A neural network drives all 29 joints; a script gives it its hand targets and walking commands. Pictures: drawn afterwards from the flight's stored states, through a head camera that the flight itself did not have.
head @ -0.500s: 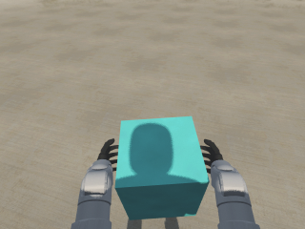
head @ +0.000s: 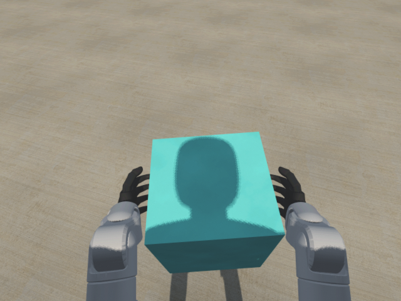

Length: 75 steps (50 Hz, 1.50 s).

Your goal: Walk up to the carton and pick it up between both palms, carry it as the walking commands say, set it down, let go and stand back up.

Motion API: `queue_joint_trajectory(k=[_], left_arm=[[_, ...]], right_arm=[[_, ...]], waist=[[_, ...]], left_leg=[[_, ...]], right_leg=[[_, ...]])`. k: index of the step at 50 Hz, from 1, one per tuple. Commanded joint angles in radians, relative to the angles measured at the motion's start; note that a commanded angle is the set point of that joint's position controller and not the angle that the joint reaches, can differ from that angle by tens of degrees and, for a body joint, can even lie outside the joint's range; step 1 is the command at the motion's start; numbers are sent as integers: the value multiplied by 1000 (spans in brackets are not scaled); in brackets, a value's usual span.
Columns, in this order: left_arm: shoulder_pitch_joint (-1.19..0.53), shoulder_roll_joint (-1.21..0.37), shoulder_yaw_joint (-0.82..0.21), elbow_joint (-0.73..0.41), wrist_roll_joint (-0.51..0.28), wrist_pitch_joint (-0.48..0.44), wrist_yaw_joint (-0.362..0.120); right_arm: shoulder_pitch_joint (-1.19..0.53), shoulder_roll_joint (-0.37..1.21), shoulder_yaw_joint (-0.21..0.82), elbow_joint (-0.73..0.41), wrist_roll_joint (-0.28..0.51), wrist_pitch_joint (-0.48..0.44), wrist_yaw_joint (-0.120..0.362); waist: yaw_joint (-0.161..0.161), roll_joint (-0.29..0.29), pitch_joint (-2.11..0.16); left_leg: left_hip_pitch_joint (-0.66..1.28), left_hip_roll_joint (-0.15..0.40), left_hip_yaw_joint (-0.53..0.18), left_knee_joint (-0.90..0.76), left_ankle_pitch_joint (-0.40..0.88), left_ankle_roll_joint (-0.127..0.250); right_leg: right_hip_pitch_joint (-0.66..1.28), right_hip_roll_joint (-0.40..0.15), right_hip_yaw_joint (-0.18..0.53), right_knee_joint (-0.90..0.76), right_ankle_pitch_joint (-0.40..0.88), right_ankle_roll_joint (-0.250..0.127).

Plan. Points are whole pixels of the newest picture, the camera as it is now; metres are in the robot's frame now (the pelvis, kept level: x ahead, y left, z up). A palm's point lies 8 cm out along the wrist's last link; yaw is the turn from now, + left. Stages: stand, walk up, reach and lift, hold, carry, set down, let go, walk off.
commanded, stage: carry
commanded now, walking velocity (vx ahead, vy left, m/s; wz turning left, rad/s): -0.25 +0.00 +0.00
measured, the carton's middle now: (210, 208) +0.31 +0.00 +0.01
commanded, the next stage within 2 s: none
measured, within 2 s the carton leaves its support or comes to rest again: neither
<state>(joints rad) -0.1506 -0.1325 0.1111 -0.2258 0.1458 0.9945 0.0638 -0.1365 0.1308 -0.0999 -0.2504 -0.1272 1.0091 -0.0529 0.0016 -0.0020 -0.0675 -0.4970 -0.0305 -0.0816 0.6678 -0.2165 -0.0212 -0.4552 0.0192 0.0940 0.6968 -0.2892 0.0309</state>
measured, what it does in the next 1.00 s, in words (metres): walks backwards: right foot, then left foot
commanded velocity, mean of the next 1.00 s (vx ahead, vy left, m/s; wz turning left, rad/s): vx -0.25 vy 0.00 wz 0.00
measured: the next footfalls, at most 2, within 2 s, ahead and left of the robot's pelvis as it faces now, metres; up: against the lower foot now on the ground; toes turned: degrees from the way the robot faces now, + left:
right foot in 0.22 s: -0.02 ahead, -0.11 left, +0.00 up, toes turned -4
left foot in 0.60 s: -0.17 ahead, +0.12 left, +0.00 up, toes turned +7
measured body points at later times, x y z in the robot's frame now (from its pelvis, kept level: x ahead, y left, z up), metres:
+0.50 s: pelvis -0.13 -0.01 +0.02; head -0.14 -0.03 +0.47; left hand +0.15 +0.14 +0.11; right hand +0.15 -0.17 +0.10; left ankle -0.17 +0.12 -0.66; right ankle -0.06 -0.11 -0.72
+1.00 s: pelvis -0.30 -0.02 +0.01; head -0.29 -0.03 +0.46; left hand -0.02 +0.14 +0.09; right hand -0.02 -0.16 +0.08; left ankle -0.21 +0.11 -0.71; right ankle -0.33 -0.12 -0.72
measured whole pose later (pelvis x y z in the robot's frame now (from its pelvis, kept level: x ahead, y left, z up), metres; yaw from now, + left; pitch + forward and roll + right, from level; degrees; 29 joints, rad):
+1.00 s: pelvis -0.30 -0.02 +0.01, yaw +1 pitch +4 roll -1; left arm -0.17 -0.14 0.12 -0.32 0.10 1.18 0.10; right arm -0.13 0.13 -0.10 -0.37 -0.11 1.20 -0.08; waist 0.01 0.05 -0.07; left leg -0.51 0.08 0.06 0.60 -0.22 -0.01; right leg -0.29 0.02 -0.07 0.55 -0.33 0.01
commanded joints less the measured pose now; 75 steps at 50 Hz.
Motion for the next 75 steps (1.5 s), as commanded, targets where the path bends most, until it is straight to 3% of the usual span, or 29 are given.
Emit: queue_joint_trajectory(k=[1, 3, 4, 9, 11, 12, 13, 14, 16, 19, 27, 30, 32, 33, 35, 38, 44, 47, 49, 50, 51, 53, 58, 66, 68, 69, 70, 72, 75], left_arm=[[-428, -836, -734, -141, -376, 76, -237], [-434, -845, -744, -153, -401, 118, -233], [-429, -848, -759, -157, -422, 129, -231], [-446, -861, -759, -166, -470, 171, -234], [-415, -852, -738, -141, -462, 187, -235], [-393, -846, -726, -129, -453, 193, -237], [-378, -856, -721, -121, -443, 192, -238], [-411, -876, -715, -136, -449, 200, -243], [-428, -885, -690, -156, -440, 210, -243], [-410, -866, -667, -152, -431, 218, -239], [-391, -853, -663, -92, -406, 230, -243], [-409, -875, -684, -105, -415, 223, -239], [-472, -903, -724, -179, -437, 221, -240], [-525, -922, -732, -175, -454, 213, -241], [-527, -949, -759, -186, -479, 199, -243], [-508, -933, -790, -216, -496, 198, -233], [-415, -887, -763, -172, -478, 214, -223], [-385, -888, -737, -145, -467, 218, -231], [-368, -884, -712, -131, -450, 222, -239], [-377, -883, -712, -130, -438, 200, -242], [-403, -908, -703, -147, -441, 201, -246], [-412, -906, -687, -177, -432, 192, -244], [-338, -862, -641, -165, -392, 196, -233], [-359, -868, -686, -142, -395, 210, -240], [-384, -879, -702, -149, -408, 209, -239], [-408, -893, -725, -174, -419, 211, -243], [-467, -898, -747, -208, -441, 206, -246], [-514, -937, -761, -200, -468, 196, -250], [-514, -930, -793, -225, -495, 195, -239]], right_arm=[[-449, 853, 706, -123, 352, 57, 211], [-426, 846, 696, -134, 366, 92, 212], [-420, 846, 699, -155, 372, 106, 212], [-414, 842, 707, -180, 381, 158, 207], [-392, 821, 701, -165, 371, 174, 206], [-382, 812, 702, -156, 368, 180, 205], [-415, 825, 718, -182, 391, 187, 208], [-474, 845, 723, -178, 404, 186, 213], [-505, 885, 725, -168, 429, 189, 221], [-512, 875, 741, -171, 444, 202, 216], [-476, 873, 718, -89, 430, 214, 209], [-463, 883, 702, -96, 434, 207, 211], [-459, 909, 696, -107, 417, 186, 219], [-490, 917, 689, -143, 427, 185, 220], [-495, 921, 685, -181, 418, 178, 221], [-426, 892, 659, -180, 397, 173, 217], [-335, 846, 647, -148, 365, 185, 208], [-352, 854, 673, -156, 373, 192, 206], [-359, 859, 694, -133, 370, 190, 207], [-434, 864, 725, -224, 402, 190, 213], [-504, 902, 729, -218, 406, 184, 213], [-522, 934, 743, -202, 433, 174, 218], [-497, 880, 772, -222, 458, 184, 208], [-419, 892, 725, -121, 428, 197, 216], [-407, 894, 704, -122, 427, 196, 219], [-395, 898, 692, -97, 408, 189, 223], [-427, 916, 697, -150, 421, 179, 227], [-455, 926, 683, -173, 414, 177, 229], [-414, 898, 651, -184, 394, 170, 223]], waist=[[0, -20, -284], [-6, 244, -293], [-1, 257, -308], [-4, 220, -318], [-7, 155, -303], [-7, 22, -287], [13, -302, -232], [4, -253, -201], [-11, -56, -160], [-18, -130, -183], [14, -221, -295], [13, -122, -324], [-2, 356, -229], [-11, 245, -222], [3, 99, -228], [6, 183, -266], [-16, 235, -325], [-3, 185, -316], [-9, -40, -302], [-8, -381, -221], [3, -291, -213], [-3, -94, -209], [-1, -180, -235], [3, -196, -287], [9, -66, -294], [-1, 247, -237], [-10, 318, -213], [-2, 115, -192], [3, 177, -211]], left_leg=[[139, 131, -60, -104, 109, 49], [117, 315, -321, -333, 153, 131], [112, 362, -357, -368, 153, 172], [171, 237, -173, -329, 91, 112], [122, 202, -148, -270, -7, 63], [10, 144, -82, -178, -68, 13], [-182, 5, 100, 105, -252, -30], [-127, 34, 59, 356, -358, -19], [-75, 36, 22, 576, -228, -4], [-134, 34, 79, 551, -164, -35], [65, -7, 168, -37, -240, -15], [341, 107, 77, -314, -80, -9], [287, 481, -237, -345, 391, 175], [229, 471, -175, -295, 624, 221], [202, 361, -28, -245, 626, 185], [344, 284, 36, -197, 673, 152], [448, 330, -79, -204, 663, 182], [366, 289, -54, -169, 528, 129], [76, 206, 16, -56, 55, 38], [-97, 84, 181, 65, -282, -8], [-75, 72, 130, 316, -385, -2], [-71, 30, 61, 546, -320, 0], [-131, 32, 109, 467, -233, -55], [177, 10, 172, -182, -138, -11], [385, 141, 38, -356, -87, -6], [402, 427, -236, -376, 167, 102], [235, 512, -219, -343, 436, 201], [146, 383, -71, -302, 433, 181], [259, 281, 21, -276, 351, 132]], right_leg=[[26, -149, 77, -104, 124, -74], [3, 42, -106, 227, -185, -21], [-7, 30, -111, 330, -257, -14], [119, 20, -164, -14, -165, -24], [250, -9, -135, -244, -129, -22], [326, -123, 3, -344, -139, -46], [257, -421, 332, -467, -45, -163], [118, -501, 295, -447, 142, -232], [2, -359, 101, -403, 115, -183], [132, -254, -8, -329, 232, -152], [324, -316, 82, -288, 457, -187], [149, -243, 14, -189, 334, -87], [-133, -64, -209, 63, -218, -4], [-104, -53, -140, 320, -290, -14], [-110, -32, -104, 507, -212, -14], [-167, -23, -131, 480, -183, 26], [-18, 2, -160, 70, -222, 12], [175, -29, -159, -294, 7, 12], [401, -263, 57, -381, 180, -11], [308, -475, 227, -346, 588, -162], [274, -458, 159, -301, 823, -217], [194, -362, 38, -279, 693, -186], [302, -273, -1, -277, 447, -169], [275, -296, 66, -280, 435, -152], [92, -222, 12, -188, 198, -64], [-125, -86, -141, -67, -70, 11], [-100, -64, -163, 196, -302, 11], [-81, -30, -80, 480, -230, 0], [-150, -19, -99, 544, -160, 36]])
